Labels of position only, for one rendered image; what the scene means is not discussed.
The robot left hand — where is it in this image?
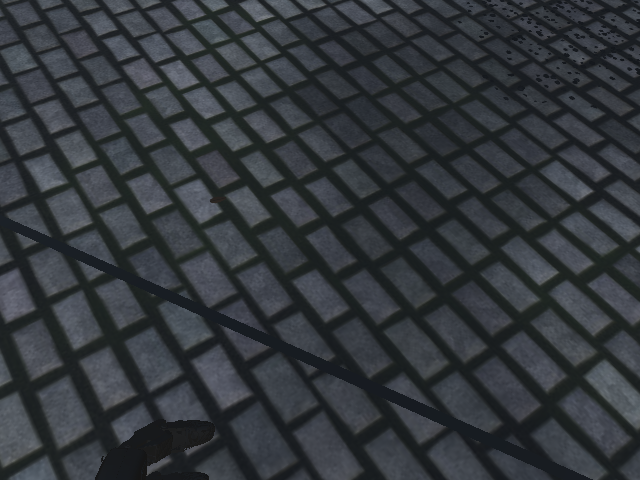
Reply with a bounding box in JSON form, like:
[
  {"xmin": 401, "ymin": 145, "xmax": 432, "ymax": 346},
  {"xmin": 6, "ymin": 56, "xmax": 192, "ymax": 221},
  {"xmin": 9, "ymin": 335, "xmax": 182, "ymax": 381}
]
[{"xmin": 95, "ymin": 419, "xmax": 215, "ymax": 480}]

